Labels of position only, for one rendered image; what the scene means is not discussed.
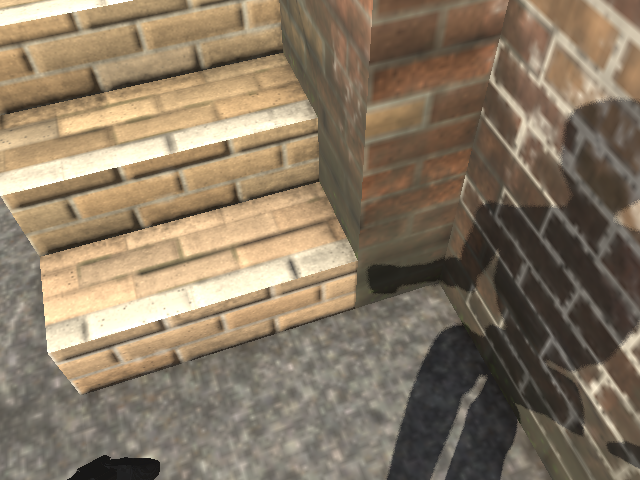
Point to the stairs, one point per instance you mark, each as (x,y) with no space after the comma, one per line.
(162,159)

